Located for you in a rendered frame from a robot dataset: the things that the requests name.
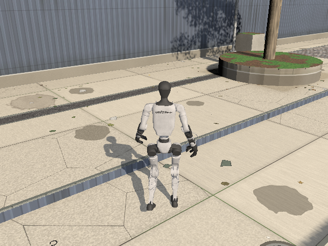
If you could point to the robot right foot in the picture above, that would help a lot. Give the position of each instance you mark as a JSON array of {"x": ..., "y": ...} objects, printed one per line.
[{"x": 174, "y": 203}]

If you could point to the left robot forearm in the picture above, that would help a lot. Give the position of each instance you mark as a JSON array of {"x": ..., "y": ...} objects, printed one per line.
[{"x": 139, "y": 132}]

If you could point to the robot left hand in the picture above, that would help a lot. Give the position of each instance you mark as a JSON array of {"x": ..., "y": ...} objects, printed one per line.
[{"x": 139, "y": 141}]

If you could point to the right robot forearm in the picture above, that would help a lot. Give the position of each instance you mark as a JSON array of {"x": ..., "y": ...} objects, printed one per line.
[{"x": 190, "y": 137}]

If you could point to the robot right hand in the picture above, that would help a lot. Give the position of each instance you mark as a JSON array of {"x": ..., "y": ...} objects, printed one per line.
[{"x": 194, "y": 150}]

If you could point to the right robot upper arm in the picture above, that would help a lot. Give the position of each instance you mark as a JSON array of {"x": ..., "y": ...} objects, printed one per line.
[{"x": 183, "y": 118}]

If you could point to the left robot shin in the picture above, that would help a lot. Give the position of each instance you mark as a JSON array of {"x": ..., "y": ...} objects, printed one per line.
[{"x": 152, "y": 187}]

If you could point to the left robot upper arm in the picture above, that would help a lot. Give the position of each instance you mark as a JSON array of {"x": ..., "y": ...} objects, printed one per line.
[{"x": 145, "y": 115}]

